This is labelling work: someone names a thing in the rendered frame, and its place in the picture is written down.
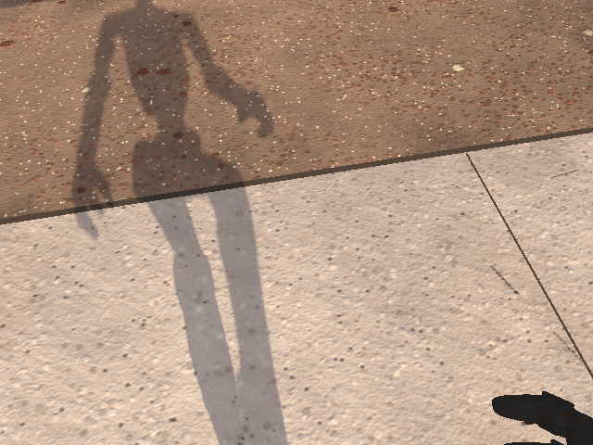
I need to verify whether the robot right hand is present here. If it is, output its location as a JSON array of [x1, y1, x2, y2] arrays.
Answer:
[[492, 391, 593, 445]]

